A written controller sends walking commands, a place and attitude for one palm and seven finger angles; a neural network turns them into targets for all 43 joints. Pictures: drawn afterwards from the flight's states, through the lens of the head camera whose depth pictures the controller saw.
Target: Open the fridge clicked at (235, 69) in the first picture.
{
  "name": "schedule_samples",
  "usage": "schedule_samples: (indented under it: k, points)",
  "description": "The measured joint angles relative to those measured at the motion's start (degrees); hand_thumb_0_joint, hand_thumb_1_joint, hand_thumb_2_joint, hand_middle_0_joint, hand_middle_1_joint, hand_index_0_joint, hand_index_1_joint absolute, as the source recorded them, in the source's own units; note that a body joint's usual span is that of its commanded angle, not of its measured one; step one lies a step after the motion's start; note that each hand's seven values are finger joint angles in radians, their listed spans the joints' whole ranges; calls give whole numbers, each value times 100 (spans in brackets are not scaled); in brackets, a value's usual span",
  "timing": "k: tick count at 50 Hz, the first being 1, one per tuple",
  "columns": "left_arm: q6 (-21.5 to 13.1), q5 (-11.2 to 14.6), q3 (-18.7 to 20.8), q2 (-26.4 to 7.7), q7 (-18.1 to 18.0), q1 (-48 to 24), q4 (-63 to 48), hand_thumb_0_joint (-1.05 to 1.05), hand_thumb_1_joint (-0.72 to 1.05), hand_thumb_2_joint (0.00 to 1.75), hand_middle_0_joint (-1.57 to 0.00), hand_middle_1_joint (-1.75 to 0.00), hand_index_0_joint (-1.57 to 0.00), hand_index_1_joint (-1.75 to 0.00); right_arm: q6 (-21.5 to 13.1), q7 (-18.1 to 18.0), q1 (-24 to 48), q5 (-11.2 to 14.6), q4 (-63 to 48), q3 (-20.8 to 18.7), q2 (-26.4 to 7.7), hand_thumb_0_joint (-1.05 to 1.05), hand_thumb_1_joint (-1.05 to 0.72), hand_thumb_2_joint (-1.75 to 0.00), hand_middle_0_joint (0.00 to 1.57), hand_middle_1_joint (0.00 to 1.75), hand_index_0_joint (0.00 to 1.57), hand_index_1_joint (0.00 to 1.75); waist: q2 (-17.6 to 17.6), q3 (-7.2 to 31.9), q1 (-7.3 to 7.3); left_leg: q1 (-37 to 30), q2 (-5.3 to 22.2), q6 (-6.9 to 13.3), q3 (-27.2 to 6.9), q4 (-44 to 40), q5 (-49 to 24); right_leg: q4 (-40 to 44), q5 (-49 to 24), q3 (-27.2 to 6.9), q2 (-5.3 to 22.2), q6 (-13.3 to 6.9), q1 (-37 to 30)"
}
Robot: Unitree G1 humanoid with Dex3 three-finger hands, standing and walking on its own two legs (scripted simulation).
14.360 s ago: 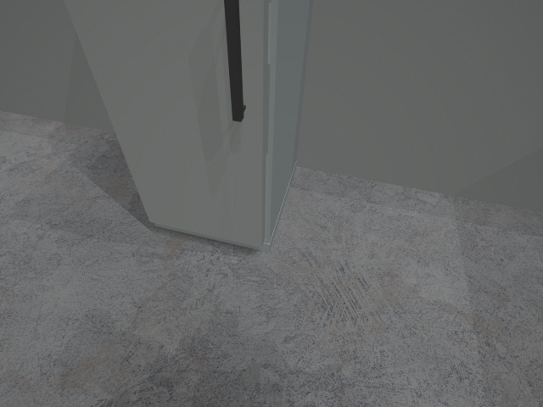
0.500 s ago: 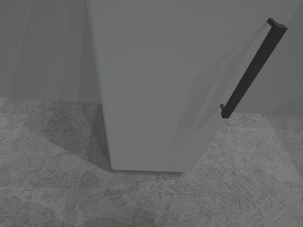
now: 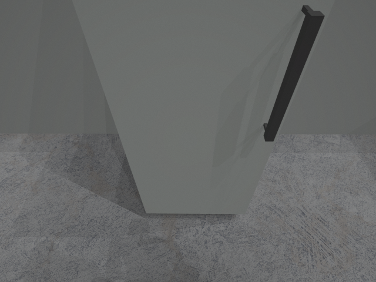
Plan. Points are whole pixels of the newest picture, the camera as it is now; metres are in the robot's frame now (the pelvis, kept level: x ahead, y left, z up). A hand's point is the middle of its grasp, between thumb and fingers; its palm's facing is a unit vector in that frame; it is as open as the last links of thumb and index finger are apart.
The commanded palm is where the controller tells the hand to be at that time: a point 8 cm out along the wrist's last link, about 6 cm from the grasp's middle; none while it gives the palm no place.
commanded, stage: come to a stop and stand still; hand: right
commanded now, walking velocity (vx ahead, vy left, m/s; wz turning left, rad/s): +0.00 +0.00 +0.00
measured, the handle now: (284, 85) +0.54 -0.22 +0.14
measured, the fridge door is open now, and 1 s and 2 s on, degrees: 0 0 0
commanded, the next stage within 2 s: look again from close up in 0.12 s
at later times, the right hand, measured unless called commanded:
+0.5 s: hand out of the picture +0.00 -0.16 -0.18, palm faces +0.02 +0.97 -0.23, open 7.3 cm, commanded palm none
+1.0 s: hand out of the picture -0.08 -0.13 -0.18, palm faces +0.06 +0.98 -0.17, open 7.4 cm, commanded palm none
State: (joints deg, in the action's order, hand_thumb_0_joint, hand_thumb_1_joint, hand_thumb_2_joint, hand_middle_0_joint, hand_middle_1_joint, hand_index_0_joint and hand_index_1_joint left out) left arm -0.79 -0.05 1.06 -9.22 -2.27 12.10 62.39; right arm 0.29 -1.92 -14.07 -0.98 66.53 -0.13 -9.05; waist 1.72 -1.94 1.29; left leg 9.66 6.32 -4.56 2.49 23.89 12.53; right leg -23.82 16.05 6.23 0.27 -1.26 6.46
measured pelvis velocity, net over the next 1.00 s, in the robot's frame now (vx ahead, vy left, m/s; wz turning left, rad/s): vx -0.05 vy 0.03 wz -0.02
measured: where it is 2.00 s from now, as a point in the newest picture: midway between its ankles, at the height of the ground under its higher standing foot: outside the picture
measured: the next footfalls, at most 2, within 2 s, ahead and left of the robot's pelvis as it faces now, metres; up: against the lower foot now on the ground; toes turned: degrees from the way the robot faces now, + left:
none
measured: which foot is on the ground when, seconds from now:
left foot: down 0.00-1.00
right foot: down 0.00-1.00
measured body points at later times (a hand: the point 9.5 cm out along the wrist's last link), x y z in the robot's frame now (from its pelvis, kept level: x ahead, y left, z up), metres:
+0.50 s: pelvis -0.02 +0.02 -0.01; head -0.04 +0.03 +0.44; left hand -0.01 +0.24 -0.17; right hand +0.00 -0.21 -0.16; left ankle +0.00 +0.17 -0.74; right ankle -0.03 -0.10 -0.74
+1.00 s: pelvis -0.05 +0.03 +0.00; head -0.06 +0.02 +0.45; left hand -0.07 +0.25 -0.16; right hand -0.08 -0.19 -0.17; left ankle +0.00 +0.17 -0.74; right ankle -0.03 -0.10 -0.74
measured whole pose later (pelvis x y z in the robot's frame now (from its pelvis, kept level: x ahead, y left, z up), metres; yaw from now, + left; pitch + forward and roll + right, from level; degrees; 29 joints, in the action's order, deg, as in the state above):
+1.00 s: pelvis -0.05 +0.03 +0.00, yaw -1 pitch -2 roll +0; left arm 0.1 -0.5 0.2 -7.7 -0.8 21.0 62.8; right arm 0.2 -1.6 -20.2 -1.0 62.9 0.2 -8.5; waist 1.2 -1.3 0.3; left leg 14.2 4.5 -1.6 4.3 27.3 10.5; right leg -27.5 13.2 4.1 2.4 0.7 11.8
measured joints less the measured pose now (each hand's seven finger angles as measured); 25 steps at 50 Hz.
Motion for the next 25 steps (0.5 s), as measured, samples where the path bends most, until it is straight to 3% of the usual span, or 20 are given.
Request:
schedule_samples:
  k: [11,16,25]
  points:
    - [32,-9,-54,122,46,445,296,0,92,89,-20,-30,-20,-30,-13,-21,209,26,-68,-10,-100,0,-91,-90,19,30,20,30,-116,-81,-134,-69,-30,40,-3,-41,16,162,-53,10,21,47,-131]
    - [-55,-35,-84,92,107,590,3,0,91,89,-20,-30,-20,-30,-173,-103,168,-2,-226,66,-77,0,-91,-90,20,30,20,30,-224,-157,-262,267,-30,97,57,447,182,-413,137,-77,70,70,280]
    - [62,-51,-90,66,123,598,-141,1,91,89,-20,-30,-20,-30,-43,-37,-58,0,-386,94,-46,0,-92,-90,20,30,20,30,-226,102,-199,254,-73,182,88,730,266,-629,148,-128,130,133,248]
